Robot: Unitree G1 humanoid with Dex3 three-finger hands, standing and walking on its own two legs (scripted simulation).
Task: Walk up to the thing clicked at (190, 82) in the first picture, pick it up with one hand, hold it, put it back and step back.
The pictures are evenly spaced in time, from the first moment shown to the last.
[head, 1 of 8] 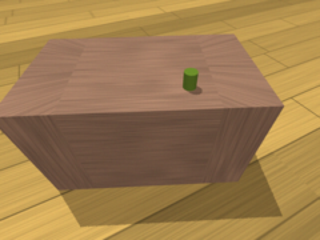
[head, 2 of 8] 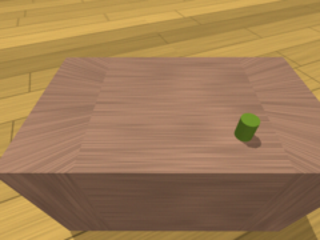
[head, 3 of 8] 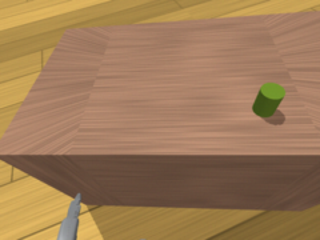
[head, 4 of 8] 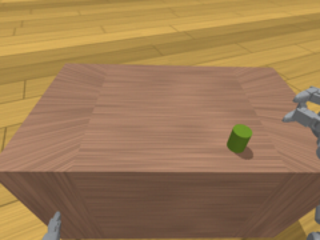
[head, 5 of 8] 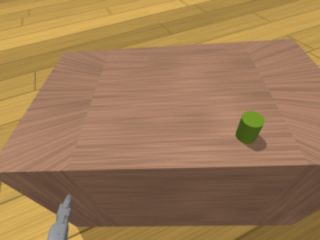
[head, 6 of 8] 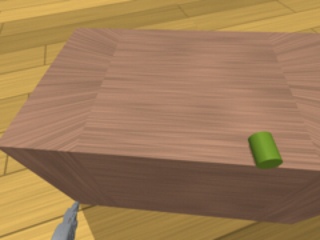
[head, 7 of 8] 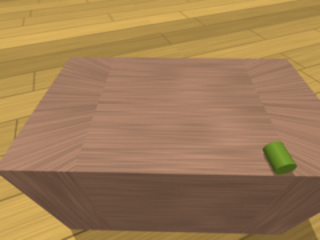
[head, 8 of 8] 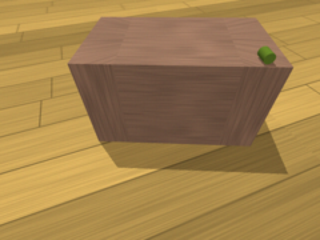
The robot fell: no
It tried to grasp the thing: yes
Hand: right
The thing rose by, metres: 0.01
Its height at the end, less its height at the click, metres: -0.01
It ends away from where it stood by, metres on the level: 0.26
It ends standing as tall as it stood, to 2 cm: yes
